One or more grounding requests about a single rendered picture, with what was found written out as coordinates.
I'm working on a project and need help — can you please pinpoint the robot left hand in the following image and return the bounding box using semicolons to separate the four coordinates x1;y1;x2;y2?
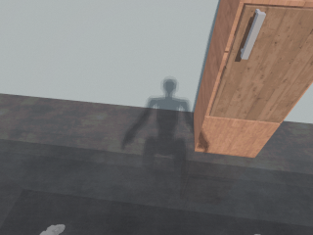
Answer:
40;224;66;235

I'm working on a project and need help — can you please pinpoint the cupboard door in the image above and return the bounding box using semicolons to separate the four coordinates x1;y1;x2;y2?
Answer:
209;5;313;123

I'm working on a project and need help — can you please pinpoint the handle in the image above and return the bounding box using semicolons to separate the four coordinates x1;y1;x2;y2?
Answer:
241;9;266;60

